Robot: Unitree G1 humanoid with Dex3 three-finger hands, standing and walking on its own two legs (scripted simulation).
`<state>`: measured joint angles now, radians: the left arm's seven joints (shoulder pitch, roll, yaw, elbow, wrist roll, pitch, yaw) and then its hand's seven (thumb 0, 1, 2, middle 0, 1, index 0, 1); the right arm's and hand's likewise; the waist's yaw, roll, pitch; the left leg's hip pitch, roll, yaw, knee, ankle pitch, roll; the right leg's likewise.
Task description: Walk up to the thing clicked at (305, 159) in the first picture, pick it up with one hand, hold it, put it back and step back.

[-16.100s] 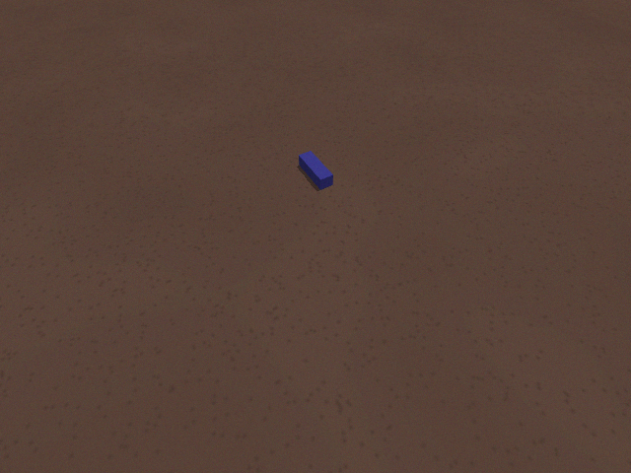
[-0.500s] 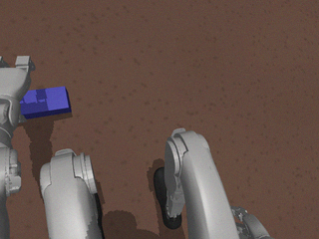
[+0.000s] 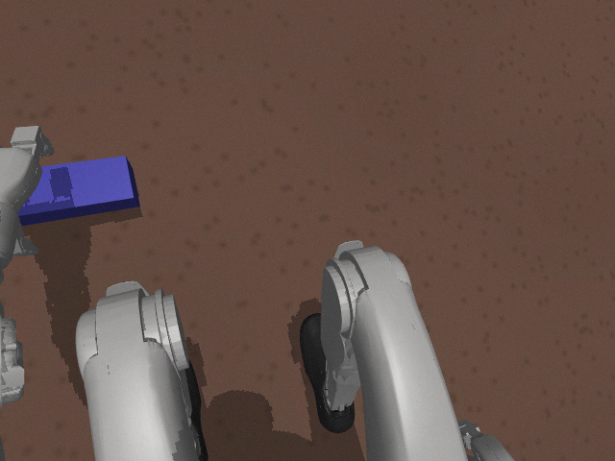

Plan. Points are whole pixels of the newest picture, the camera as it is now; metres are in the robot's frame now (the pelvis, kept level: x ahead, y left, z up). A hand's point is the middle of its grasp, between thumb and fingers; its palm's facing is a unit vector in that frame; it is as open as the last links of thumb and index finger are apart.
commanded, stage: rest palm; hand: left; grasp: from above
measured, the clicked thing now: (61, 192) +0.48 +0.29 -0.29
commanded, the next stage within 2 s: close in 1.02 s
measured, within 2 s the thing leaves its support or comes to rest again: neither
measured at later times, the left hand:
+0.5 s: hand (49, 190) +0.46 +0.28 -0.22, palm faces -0.47 -0.08 -0.88, open 14.1 cm
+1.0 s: hand (52, 193) +0.47 +0.29 -0.25, palm faces -0.45 -0.10 -0.89, open 14.2 cm
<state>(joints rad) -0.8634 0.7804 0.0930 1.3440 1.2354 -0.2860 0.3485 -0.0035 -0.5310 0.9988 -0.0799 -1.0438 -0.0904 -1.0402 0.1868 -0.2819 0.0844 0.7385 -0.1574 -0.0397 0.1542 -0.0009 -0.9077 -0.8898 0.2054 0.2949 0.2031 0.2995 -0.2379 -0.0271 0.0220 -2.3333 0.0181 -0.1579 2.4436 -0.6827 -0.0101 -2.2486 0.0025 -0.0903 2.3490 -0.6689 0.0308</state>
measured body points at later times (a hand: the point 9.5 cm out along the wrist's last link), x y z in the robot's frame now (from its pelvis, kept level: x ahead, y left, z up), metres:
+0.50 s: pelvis +0.00 +0.00 -0.01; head +0.26 +0.08 +0.34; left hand +0.48 +0.28 -0.17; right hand +0.03 -0.27 -0.09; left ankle +0.08 +0.13 -0.29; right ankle +0.10 -0.12 -0.29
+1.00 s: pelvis +0.00 +0.00 -0.02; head +0.27 +0.10 +0.32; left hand +0.49 +0.29 -0.20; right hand +0.03 -0.26 -0.09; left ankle +0.08 +0.13 -0.29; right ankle +0.10 -0.12 -0.29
